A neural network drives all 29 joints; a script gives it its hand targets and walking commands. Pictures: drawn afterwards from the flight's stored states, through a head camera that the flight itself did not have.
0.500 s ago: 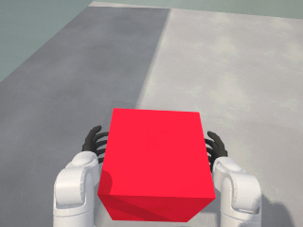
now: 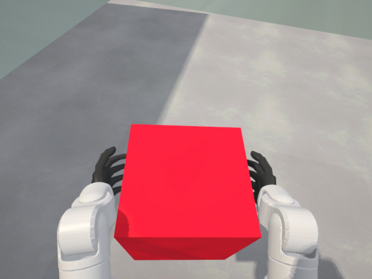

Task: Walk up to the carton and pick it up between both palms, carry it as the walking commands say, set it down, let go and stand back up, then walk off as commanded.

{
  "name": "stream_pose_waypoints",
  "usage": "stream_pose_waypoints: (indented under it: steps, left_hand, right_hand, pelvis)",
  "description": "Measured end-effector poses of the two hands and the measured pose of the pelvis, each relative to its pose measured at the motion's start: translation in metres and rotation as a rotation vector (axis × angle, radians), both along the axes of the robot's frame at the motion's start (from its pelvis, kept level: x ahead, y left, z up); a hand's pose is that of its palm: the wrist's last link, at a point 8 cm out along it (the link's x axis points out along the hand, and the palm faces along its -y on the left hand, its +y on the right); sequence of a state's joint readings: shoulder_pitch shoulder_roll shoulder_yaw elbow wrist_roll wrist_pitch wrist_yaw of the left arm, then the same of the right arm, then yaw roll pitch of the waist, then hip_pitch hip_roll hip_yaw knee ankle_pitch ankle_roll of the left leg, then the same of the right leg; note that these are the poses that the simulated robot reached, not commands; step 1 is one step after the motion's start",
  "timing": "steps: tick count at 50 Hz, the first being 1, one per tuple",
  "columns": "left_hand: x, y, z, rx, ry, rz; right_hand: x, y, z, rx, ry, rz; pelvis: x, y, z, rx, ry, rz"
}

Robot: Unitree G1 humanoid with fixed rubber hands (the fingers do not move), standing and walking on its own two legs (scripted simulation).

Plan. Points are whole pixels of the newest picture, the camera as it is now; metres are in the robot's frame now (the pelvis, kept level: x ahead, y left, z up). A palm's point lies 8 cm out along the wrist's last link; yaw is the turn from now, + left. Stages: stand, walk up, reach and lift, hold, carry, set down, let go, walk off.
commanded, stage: carry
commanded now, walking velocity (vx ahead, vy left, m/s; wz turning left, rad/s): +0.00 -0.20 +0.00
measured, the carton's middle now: (183, 199) +0.29 +0.02 +0.03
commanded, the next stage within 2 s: none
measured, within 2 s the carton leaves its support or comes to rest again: neither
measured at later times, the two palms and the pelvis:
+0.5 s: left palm (156, 230) +0.21 +0.07 +0.07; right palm (321, 225) +0.23 -0.23 +0.08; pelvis -0.04 -0.11 +0.00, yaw +2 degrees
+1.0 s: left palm (245, 239) +0.20 -0.09 +0.08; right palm out of the picture +0.19 -0.38 +0.08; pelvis -0.08 -0.23 -0.02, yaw +2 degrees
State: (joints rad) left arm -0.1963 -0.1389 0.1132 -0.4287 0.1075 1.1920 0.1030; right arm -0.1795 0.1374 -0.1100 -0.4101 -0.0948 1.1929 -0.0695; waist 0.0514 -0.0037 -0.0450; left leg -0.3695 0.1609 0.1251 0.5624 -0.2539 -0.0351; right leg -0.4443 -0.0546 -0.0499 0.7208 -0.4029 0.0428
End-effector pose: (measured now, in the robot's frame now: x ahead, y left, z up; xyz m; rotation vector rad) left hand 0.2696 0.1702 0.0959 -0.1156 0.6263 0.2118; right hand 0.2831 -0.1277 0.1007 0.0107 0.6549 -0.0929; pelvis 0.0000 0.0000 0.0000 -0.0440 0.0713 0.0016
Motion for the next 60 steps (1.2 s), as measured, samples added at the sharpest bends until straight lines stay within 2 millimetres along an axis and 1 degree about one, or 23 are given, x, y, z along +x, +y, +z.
stream_pose_waypoints:
  steps: [3, 7, 9, 11, 14, 17, 18, 20, 22, 25, 29, 31, 33, 36, 39, 41, 44, 47, 49, 51, 54, 57, 60]
  left_hand:
    - [-0.001, -0.032, -0.006, 0.025, 0.02, -0.031]
    - [-0.005, -0.071, -0.013, 0.081, 0.09, -0.099]
    - [-0.007, -0.085, -0.014, 0.088, 0.102, -0.121]
    - [-0.008, -0.095, -0.013, 0.081, 0.088, -0.132]
    - [-0.01, -0.103, -0.012, 0.049, 0.048, -0.126]
    - [-0.018, -0.102, -0.02, 0.014, 0.023, -0.101]
    - [-0.023, -0.1, -0.025, -0.001, 0.025, -0.086]
    - [-0.036, -0.098, -0.036, -0.027, 0.066, -0.058]
    - [-0.049, -0.099, -0.04, -0.027, 0.107, -0.037]
    - [-0.06, -0.102, -0.03, -0.02, 0.112, -0.002]
    - [-0.057, -0.119, -0.007, -0.008, 0.034, 0.018]
    - [-0.054, -0.133, 0.0, -0.001, 0.006, 0.011]
    - [-0.051, -0.153, 0.001, 0.009, 0.002, -0.005]
    - [-0.051, -0.188, -0.007, 0.037, 0.027, -0.044]
    - [-0.053, -0.22, -0.015, 0.08, 0.089, -0.1]
    - [-0.055, -0.236, -0.017, 0.089, 0.112, -0.125]
    - [-0.057, -0.252, -0.014, 0.077, 0.088, -0.14]
    - [-0.06, -0.259, -0.013, 0.044, 0.039, -0.127]
    - [-0.066, -0.259, -0.017, 0.019, 0.019, -0.109]
    - [-0.076, -0.256, -0.026, -0.008, 0.026, -0.081]
    - [-0.098, -0.254, -0.04, -0.03, 0.097, -0.043]
    - [-0.112, -0.257, -0.032, -0.025, 0.114, -0.004]
    - [-0.114, -0.265, -0.015, -0.018, 0.062, 0.021]
  right_hand:
    - [-0.009, -0.032, -0.013, 0.016, 0.019, -0.023]
    - [-0.032, -0.071, -0.035, 0.064, 0.091, -0.081]
    - [-0.042, -0.084, -0.039, 0.077, 0.103, -0.104]
    - [-0.047, -0.094, -0.037, 0.077, 0.09, -0.121]
    - [-0.048, -0.102, -0.027, 0.053, 0.05, -0.124]
    - [-0.045, -0.102, -0.02, 0.016, 0.025, -0.101]
    - [-0.045, -0.1, -0.02, -0.001, 0.028, -0.085]
    - [-0.046, -0.098, -0.02, -0.037, 0.067, -0.049]
    - [-0.05, -0.098, -0.022, -0.041, 0.109, -0.022]
    - [-0.052, -0.102, -0.019, -0.03, 0.116, 0.013]
    - [-0.05, -0.118, -0.003, -0.009, 0.037, 0.022]
    - [-0.05, -0.133, 0.0, 0.001, 0.008, 0.011]
    - [-0.053, -0.153, -0.002, 0.009, 0.004, -0.005]
    - [-0.062, -0.188, -0.017, 0.026, 0.028, -0.036]
    - [-0.08, -0.22, -0.036, 0.064, 0.092, -0.083]
    - [-0.091, -0.235, -0.042, 0.077, 0.115, -0.107]
    - [-0.099, -0.251, -0.038, 0.08, 0.093, -0.133]
    - [-0.099, -0.258, -0.027, 0.053, 0.042, -0.129]
    - [-0.097, -0.258, -0.021, 0.027, 0.023, -0.113]
    - [-0.096, -0.256, -0.019, -0.007, 0.031, -0.082]
    - [-0.101, -0.254, -0.021, -0.045, 0.1, -0.03]
    - [-0.105, -0.256, -0.019, -0.034, 0.12, 0.011]
    - [-0.104, -0.264, -0.007, -0.024, 0.067, 0.03]
  pelvis:
    - [-0.001, -0.023, -0.008, 0.017, -0.005, -0.008]
    - [-0.007, -0.044, -0.008, 0.019, -0.016, 0.015]
    - [-0.011, -0.051, -0.008, 0.03, -0.02, 0.016]
    - [-0.016, -0.059, -0.008, 0.029, -0.021, 0.022]
    - [-0.023, -0.069, -0.012, 0.017, -0.015, 0.035]
    - [-0.029, -0.078, -0.018, -0.002, -0.008, 0.042]
    - [-0.03, -0.081, -0.019, 0.003, -0.009, 0.044]
    - [-0.032, -0.089, -0.015, 0.026, -0.01, 0.038]
    - [-0.034, -0.095, -0.008, 0.015, -0.01, 0.032]
    - [-0.039, -0.106, -0.001, 0.007, -0.013, 0.032]
    - [-0.048, -0.124, 0.002, 0.008, -0.01, 0.014]
    - [-0.05, -0.136, 0.001, 0.009, -0.007, 0.006]
    - [-0.051, -0.151, -0.002, 0.014, -0.005, -0.001]
    - [-0.052, -0.175, -0.01, 0.021, -0.011, -0.009]
    - [-0.056, -0.192, -0.01, 0.022, -0.018, 0.012]
    - [-0.061, -0.201, -0.009, 0.035, -0.021, 0.013]
    - [-0.069, -0.213, -0.009, 0.032, -0.024, 0.021]
    - [-0.077, -0.224, -0.013, 0.018, -0.017, 0.033]
    - [-0.081, -0.231, -0.016, 0.007, -0.012, 0.036]
    - [-0.084, -0.238, -0.018, 0.01, -0.012, 0.04]
    - [-0.086, -0.249, -0.01, 0.019, -0.011, 0.034]
    - [-0.091, -0.26, -0.001, 0.005, -0.017, 0.035]
    - [-0.098, -0.273, 0.003, 0.003, -0.015, 0.026]
